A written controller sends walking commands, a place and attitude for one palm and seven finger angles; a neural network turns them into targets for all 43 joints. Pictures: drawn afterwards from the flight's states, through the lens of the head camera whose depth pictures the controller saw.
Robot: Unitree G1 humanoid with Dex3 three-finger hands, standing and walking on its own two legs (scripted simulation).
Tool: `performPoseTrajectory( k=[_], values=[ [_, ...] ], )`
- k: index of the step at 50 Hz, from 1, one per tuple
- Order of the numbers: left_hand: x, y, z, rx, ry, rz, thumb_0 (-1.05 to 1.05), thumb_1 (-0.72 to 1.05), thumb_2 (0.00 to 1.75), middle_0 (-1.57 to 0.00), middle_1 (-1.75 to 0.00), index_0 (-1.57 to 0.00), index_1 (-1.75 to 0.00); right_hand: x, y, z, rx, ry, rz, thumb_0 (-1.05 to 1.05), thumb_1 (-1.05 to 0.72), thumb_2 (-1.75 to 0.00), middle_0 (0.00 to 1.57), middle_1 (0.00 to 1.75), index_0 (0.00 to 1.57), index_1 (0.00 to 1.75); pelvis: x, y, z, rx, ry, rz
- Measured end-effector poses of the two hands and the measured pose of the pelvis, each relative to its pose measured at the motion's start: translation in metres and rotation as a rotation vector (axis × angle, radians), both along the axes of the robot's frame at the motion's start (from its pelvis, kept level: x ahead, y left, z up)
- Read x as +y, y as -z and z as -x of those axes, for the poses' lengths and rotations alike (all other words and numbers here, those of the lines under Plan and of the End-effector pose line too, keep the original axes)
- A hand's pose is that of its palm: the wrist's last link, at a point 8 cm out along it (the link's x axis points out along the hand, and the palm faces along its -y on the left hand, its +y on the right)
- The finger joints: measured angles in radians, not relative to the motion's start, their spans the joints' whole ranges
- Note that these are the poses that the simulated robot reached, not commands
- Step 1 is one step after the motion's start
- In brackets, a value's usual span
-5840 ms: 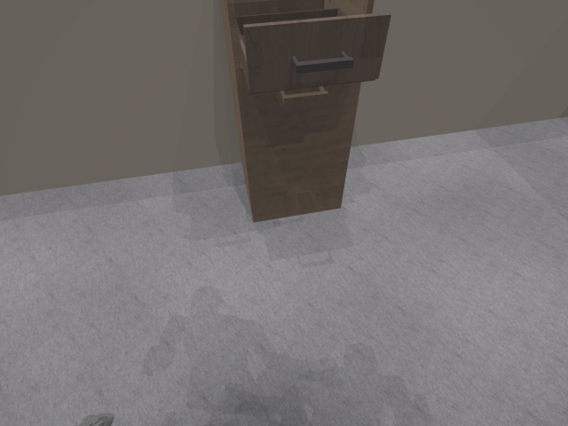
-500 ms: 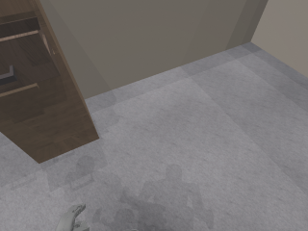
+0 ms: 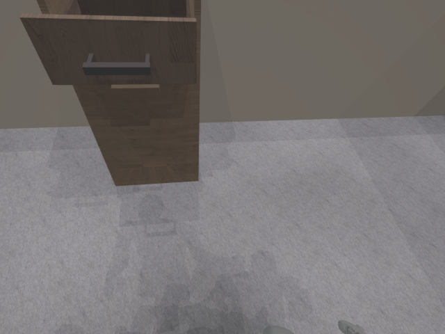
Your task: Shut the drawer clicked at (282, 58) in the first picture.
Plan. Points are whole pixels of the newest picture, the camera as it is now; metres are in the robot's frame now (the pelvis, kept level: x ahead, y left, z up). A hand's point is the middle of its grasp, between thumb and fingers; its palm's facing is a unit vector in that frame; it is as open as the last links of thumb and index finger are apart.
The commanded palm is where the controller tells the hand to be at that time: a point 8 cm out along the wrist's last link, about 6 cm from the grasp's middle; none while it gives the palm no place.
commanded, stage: turn to face it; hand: left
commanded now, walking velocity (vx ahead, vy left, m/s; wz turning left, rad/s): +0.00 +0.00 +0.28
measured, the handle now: (119, 63) +0.68 +0.32 +0.08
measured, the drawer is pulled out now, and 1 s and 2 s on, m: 0.17 0.17 0.17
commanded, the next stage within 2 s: take the last steps up to it in 0.24 s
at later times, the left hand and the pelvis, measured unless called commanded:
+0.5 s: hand out of the picture +0.00 +0.15 -0.14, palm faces +0.22 -0.94 -0.24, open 7.3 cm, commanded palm none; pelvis -0.02 -0.04 +0.01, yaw +10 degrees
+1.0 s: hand out of the picture -0.03 +0.22 -0.17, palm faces +0.25 -0.96 -0.13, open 7.4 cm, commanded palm none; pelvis +0.04 +0.06 +0.02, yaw +10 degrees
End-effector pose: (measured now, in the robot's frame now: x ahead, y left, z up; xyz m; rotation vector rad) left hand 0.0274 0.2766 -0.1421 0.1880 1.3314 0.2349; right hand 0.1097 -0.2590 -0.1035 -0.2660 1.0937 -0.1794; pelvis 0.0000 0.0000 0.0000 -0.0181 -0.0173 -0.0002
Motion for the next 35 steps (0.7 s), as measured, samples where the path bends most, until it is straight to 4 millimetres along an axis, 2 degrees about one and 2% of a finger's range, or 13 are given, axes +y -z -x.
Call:
performPoseTrajectory(
  k=[4, 9, 13, 18, 23, 28, 32, 35],
  values=[
    [0.003, -0.012, 0.002, -0.033, -0.022, -0.002, 0.01, 0.91, 0.9, -0.19, -0.3, -0.2, -0.3, 0.018, -0.001, -0.002, 0.006, -0.031, -0.032, 0.0, -0.91, -0.9, 0.2, 0.3, 0.2, 0.3, 0.003, -0.008, 0.002, -0.003, -0.027, 0.002],
    [-0.008, -0.021, -0.001, -0.08, -0.041, -0.005, 0.01, 0.91, 0.9, -0.19, -0.3, -0.2, -0.3, 0.028, 0.009, 0.011, 0.039, -0.043, -0.085, 0.0, -0.91, -0.9, 0.2, 0.3, 0.2, 0.3, -0.001, -0.01, 0.005, -0.008, -0.059, -0.006],
    [-0.027, -0.026, -0.005, -0.118, -0.044, -0.008, 0.01, 0.91, 0.9, -0.19, -0.3, -0.2, -0.3, 0.024, 0.023, 0.028, 0.082, -0.035, -0.123, 0.0, -0.91, -0.9, 0.2, 0.3, 0.2, 0.3, -0.011, -0.008, 0.008, -0.011, -0.083, -0.018],
    [-0.057, -0.026, 0.002, -0.164, -0.05, -0.023, 0.01, 0.91, 0.9, -0.19, -0.3, -0.2, -0.3, 0.005, 0.046, 0.048, 0.137, -0.021, -0.16, 0.0, -0.91, -0.9, 0.2, 0.3, 0.2, 0.3, -0.031, 0.001, 0.014, -0.018, -0.117, -0.03],
    [-0.08, -0.032, 0.029, -0.155, -0.105, 0.006, 0.01, 0.91, 0.9, -0.2, -0.3, -0.2, -0.3, -0.011, 0.042, 0.064, 0.206, -0.04, -0.146, 0.0, -0.91, -0.9, 0.2, 0.3, 0.2, 0.3, -0.038, -0.008, 0.016, -0.026, -0.157, -0.036],
    [-0.086, -0.03, 0.065, -0.098, -0.168, 0.026, 0.01, 0.92, 0.9, -0.2, -0.3, -0.21, -0.3, -0.019, 0.032, 0.072, 0.244, -0.058, -0.118, 0.0, -0.91, -0.9, 0.2, 0.3, 0.19, 0.3, -0.037, -0.014, 0.013, -0.019, -0.186, -0.037],
    [-0.089, -0.024, 0.1, -0.022, -0.218, 0.061, 0.01, 0.92, 0.9, -0.2, -0.3, -0.2, -0.3, -0.012, 0.026, 0.067, 0.263, -0.084, -0.095, 0.0, -0.91, -0.9, 0.2, 0.3, 0.19, 0.3, -0.028, -0.017, 0.009, -0.008, -0.201, -0.031],
    [-0.088, -0.019, 0.126, 0.051, -0.26, 0.096, 0.01, 0.92, 0.9, -0.2, -0.3, -0.2, -0.3, 0.004, 0.021, 0.052, 0.256, -0.114, -0.081, 0.0, -0.91, -0.9, 0.19, 0.3, 0.19, 0.3, -0.015, -0.016, 0.006, 0.0, -0.207, -0.021]
  ],
)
